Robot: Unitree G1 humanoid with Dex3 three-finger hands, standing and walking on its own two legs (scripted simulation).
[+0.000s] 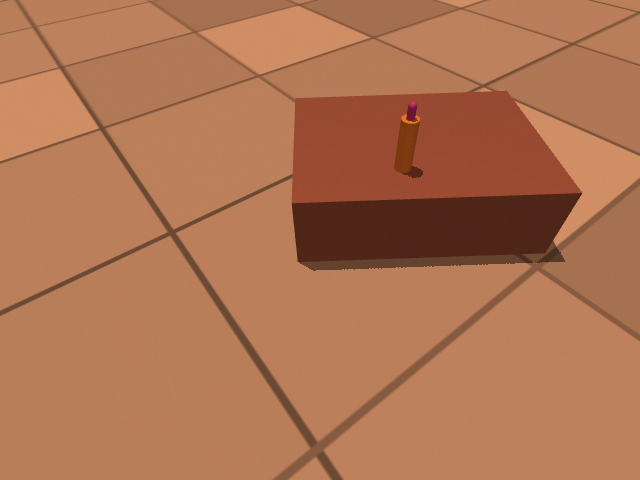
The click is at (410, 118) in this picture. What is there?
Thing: necked bottle
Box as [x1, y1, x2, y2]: [394, 102, 419, 172]
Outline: 414,102 409,103 407,113 401,117 394,168 400,172 408,171 411,166 419,118 415,114 416,104
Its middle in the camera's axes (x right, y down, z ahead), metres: +0.31 -0.35 +1.39
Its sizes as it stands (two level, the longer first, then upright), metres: 0.065 0.065 0.271
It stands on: a support 0.33 m high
